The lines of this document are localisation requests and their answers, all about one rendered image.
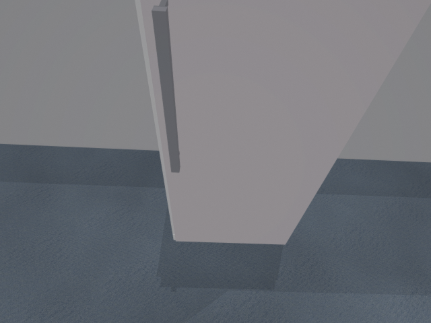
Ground fridge door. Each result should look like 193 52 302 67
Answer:
140 0 431 245

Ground handle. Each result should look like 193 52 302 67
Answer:
152 0 180 173

